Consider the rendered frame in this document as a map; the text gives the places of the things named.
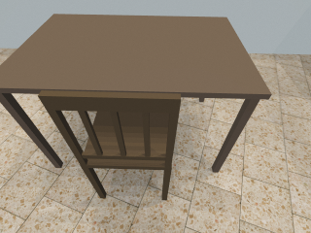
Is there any table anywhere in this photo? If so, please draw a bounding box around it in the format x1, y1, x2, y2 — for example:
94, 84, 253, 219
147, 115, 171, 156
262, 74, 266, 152
0, 14, 272, 173

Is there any chair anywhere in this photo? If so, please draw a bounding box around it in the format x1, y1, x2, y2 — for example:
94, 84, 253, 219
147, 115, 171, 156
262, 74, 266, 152
38, 90, 182, 201

